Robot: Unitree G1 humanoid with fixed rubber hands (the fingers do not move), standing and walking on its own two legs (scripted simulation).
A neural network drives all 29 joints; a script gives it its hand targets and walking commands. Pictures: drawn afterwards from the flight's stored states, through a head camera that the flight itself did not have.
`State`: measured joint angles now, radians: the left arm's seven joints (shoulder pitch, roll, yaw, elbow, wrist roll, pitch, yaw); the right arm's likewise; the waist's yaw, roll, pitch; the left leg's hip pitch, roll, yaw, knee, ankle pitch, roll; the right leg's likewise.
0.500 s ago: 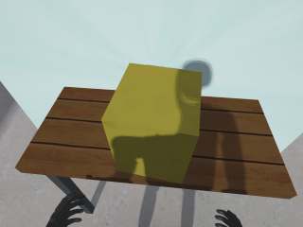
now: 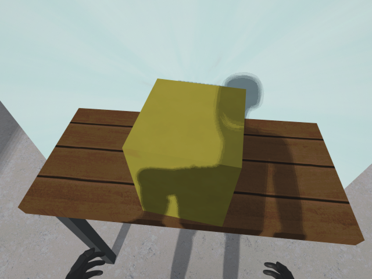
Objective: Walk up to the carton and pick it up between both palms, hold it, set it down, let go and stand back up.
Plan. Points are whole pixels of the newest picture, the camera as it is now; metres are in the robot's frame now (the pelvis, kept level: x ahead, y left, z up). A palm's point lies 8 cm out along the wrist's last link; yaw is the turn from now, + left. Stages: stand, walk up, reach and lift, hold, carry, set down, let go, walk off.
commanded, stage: let go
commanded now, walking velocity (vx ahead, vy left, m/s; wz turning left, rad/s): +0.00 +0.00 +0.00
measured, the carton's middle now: (190, 154) +0.40 +0.02 +0.05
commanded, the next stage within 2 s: stand in 0.24 s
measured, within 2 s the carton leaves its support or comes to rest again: neither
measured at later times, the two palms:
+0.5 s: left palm out of the picture +0.12 +0.27 -0.07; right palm out of the picture +0.11 -0.28 -0.10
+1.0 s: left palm out of the picture +0.10 +0.27 -0.08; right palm out of the picture +0.11 -0.29 -0.10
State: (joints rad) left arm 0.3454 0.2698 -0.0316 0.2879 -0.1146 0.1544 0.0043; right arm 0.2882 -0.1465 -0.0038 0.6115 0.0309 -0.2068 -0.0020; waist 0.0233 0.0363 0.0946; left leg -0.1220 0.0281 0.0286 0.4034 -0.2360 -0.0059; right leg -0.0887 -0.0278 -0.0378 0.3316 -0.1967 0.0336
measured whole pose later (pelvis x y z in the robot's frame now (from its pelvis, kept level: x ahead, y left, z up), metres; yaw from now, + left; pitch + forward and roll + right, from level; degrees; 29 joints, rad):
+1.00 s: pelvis +0.00 -0.01 -0.01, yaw +0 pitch -3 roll +0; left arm 0.32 0.33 0.01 0.60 -0.02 -0.02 0.00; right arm 0.25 -0.36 -0.01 0.76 0.01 -0.03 0.01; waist 0.02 0.02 0.06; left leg -0.13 0.02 0.03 0.46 -0.27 0.00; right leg -0.12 -0.04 -0.04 0.44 -0.27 0.03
